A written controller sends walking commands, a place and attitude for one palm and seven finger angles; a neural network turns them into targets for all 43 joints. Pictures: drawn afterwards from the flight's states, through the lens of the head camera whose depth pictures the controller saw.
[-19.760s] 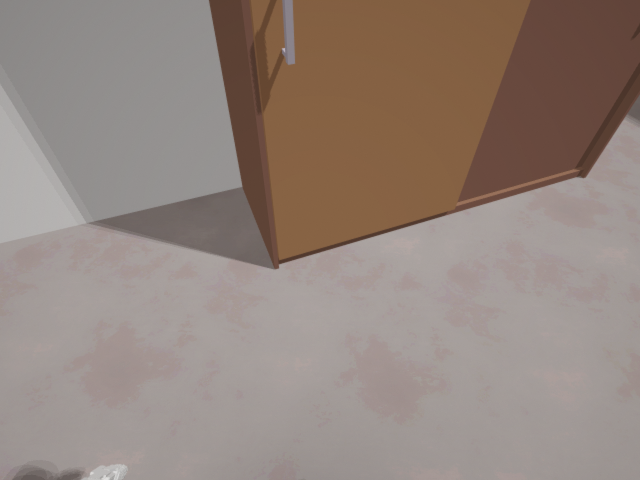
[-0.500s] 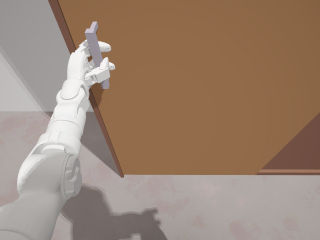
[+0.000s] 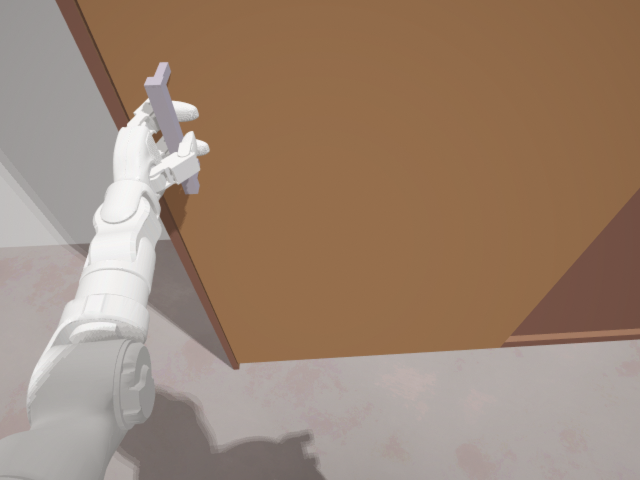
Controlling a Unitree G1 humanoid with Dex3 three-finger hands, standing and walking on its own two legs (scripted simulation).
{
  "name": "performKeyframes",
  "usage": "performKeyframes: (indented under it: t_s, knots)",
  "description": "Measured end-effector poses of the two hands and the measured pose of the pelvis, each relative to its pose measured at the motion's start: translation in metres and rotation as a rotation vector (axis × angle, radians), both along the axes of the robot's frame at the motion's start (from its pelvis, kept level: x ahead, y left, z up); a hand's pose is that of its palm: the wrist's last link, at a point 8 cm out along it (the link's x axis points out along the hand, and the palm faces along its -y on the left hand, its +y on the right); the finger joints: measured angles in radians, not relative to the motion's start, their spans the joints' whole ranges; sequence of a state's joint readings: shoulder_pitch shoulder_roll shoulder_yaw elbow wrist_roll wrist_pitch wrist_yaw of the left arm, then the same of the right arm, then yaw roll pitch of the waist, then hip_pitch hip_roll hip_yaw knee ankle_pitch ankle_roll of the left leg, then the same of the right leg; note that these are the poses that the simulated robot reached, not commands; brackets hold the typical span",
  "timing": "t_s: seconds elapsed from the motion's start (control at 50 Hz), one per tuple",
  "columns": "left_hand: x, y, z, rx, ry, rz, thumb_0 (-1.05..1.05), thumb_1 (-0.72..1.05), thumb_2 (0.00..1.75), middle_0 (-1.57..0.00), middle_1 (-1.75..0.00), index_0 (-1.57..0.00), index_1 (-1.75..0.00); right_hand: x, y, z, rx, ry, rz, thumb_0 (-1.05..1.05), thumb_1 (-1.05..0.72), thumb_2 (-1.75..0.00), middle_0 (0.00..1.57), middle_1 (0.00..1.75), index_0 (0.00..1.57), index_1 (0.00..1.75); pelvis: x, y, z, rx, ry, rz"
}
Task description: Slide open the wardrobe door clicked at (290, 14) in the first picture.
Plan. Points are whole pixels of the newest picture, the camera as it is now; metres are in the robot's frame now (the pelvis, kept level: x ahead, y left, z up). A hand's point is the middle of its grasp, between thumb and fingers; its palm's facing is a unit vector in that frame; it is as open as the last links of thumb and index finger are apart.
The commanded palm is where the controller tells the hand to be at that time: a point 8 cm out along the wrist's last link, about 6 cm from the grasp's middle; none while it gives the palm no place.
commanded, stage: grip the handle and tug to test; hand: left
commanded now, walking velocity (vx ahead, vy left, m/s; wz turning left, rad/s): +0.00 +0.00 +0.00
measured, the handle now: (178, 133) +0.52 +0.18 +0.16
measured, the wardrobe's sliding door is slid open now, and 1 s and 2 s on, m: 0.00 0.07 0.25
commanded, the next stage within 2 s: tug the door sideways, standing still in 0.02 s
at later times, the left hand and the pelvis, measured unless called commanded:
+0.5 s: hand (194, 156) +0.47 +0.14 +0.17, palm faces +0.08 -1.00 +0.00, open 5.3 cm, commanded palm +0.45 +0.15 +0.17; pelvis +0.01 +0.00 +0.00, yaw +3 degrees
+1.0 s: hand (244, 158) +0.47 +0.08 +0.16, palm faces +0.01 -0.99 -0.11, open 5.6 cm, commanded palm +0.45 +0.12 +0.17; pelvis +0.00 +0.00 +0.00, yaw +1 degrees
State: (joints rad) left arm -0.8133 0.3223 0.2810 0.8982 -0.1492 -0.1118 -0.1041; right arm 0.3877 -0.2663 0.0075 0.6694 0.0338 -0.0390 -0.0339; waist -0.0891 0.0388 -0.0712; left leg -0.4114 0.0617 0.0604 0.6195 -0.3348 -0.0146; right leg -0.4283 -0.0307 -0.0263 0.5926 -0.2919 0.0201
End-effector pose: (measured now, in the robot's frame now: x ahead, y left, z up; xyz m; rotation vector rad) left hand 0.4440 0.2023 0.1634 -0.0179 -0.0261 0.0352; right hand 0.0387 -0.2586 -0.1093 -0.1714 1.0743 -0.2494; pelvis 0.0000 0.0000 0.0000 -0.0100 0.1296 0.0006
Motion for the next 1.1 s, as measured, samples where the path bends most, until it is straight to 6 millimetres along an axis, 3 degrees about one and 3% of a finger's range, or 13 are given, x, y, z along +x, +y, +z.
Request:
performKeyframes:
  t_s: [0.2,0.38,0.5,0.82,0.98,1.1]
  knots:
    - [-0.001,0.001,0.001,-0.005,0.011,-0.015,0.01,0.78,0.8,-0.35,-1.4,-0.37,-1.39,0.046,0.004,0.009,-0.003,-0.072,0.016,0.01,-0.91,-0.9,0.2,0.3,0.2,0.3,0.016,0.002,0.003,-0.002,-0.016,-0.002]
    - [0.0,-0.001,0.003,0.009,0.049,0.022,0.02,0.76,0.84,-0.38,-1.4,-0.41,-1.4,0.077,0.012,0.007,-0.008,-0.078,0.117,0.01,-0.91,-0.9,0.2,0.3,0.2,0.3,0.013,0.003,0.002,-0.007,-0.006,0.05]
    - [-0.001,-0.005,0.003,0.018,0.045,0.043,0.01,0.77,0.84,-0.37,-1.4,-0.38,-1.4,0.07,0.019,0.001,0.015,-0.068,0.141,0.01,-0.91,-0.9,0.2,0.3,0.2,0.3,0.007,0.003,0.0,-0.006,-0.002,0.061]
    - [-0.001,-0.041,0.002,0.042,0.025,0.035,0.0,0.8,0.82,-0.34,-1.4,-0.31,-1.4,0.015,0.019,-0.014,0.045,0.046,0.134,0.01,-0.91,-0.9,0.2,0.3,0.2,0.3,0.0,0.002,-0.003,-0.006,0.002,0.073]
    - [0.003,-0.061,0.003,0.13,-0.002,-0.024,-0.02,0.75,0.81,-0.4,-1.4,-0.34,-1.4,0.022,0.008,-0.013,0.0,-0.004,0.044,0.01,-0.91,-0.9,0.2,0.3,0.2,0.3,-0.003,-0.003,-0.002,0.005,-0.062,0.031]
    - [0.003,-0.079,0.002,0.146,-0.02,-0.017,-0.03,0.74,0.82,-0.43,-1.4,-0.33,-1.4,0.041,-0.005,-0.025,0.024,-0.039,0.05,0.01,-0.91,-0.9,0.2,0.3,0.2,0.3,-0.001,-0.027,-0.01,0.013,-0.109,0.013]
